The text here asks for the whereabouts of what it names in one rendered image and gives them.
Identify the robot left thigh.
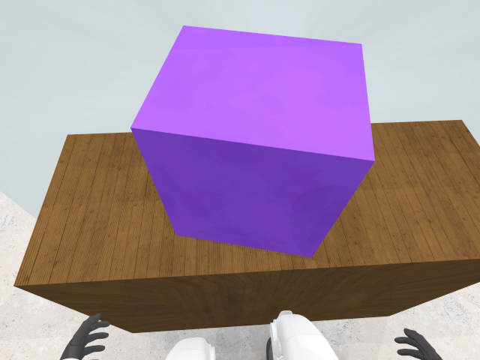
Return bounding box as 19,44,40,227
165,337,215,360

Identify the robot thigh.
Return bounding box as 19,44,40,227
270,314,339,360
165,337,215,360

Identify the carton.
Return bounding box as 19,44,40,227
130,25,375,257

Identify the robot right hand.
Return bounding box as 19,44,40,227
394,328,443,360

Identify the robot left hand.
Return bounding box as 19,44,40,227
60,313,110,360

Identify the robot right thigh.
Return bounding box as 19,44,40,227
270,314,339,360

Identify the pedestal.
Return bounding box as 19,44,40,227
13,120,480,333

